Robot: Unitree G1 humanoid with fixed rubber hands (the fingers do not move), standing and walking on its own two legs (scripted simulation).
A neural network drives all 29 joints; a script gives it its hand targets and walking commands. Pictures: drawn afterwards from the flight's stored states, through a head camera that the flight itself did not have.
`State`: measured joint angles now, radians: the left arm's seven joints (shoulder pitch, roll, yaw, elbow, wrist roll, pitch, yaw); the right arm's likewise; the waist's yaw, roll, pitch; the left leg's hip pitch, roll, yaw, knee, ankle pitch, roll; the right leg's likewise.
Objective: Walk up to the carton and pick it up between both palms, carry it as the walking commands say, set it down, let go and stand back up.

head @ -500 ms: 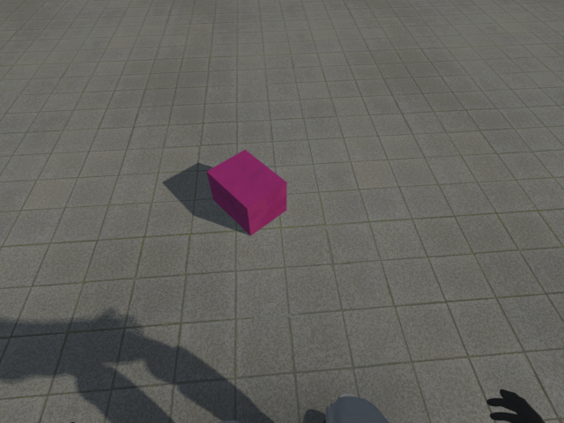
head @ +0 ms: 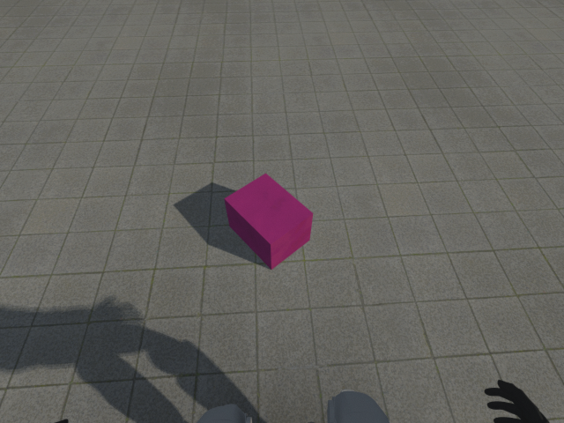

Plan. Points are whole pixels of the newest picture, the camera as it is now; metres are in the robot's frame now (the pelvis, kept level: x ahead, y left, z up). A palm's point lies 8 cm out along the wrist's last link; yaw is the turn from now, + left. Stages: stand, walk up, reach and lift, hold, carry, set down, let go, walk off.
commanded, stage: walk up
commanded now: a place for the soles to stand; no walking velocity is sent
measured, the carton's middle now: (268, 220) +0.90 +0.06 -0.65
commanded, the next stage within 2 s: none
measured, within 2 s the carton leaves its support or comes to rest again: neither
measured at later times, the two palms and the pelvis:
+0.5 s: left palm (19, 338) +0.25 +0.43 -0.08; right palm (446, 328) +0.26 -0.25 -0.07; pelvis +0.17 +0.09 +0.00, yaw -2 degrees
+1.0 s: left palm (45, 247) +0.41 +0.45 -0.08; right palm (400, 251) +0.41 -0.21 -0.09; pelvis +0.32 +0.12 -0.01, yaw -3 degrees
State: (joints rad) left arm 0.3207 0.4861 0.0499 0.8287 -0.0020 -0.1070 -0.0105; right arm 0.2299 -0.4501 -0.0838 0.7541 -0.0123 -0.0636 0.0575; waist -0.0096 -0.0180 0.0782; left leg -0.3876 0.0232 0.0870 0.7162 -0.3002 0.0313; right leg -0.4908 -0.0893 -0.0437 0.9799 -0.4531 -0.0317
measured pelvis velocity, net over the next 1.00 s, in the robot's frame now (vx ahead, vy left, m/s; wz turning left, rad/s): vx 0.32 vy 0.12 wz -0.05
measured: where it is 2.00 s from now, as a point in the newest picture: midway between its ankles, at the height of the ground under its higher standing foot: (251, 355)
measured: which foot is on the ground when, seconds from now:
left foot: down 0.00-0.08, up 0.10-0.28, down 0.30-0.72, up 0.74-0.96, down 0.98-1.00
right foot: up 0.00-0.06, down 0.08-0.32, up 0.34-0.68, down 0.70-1.00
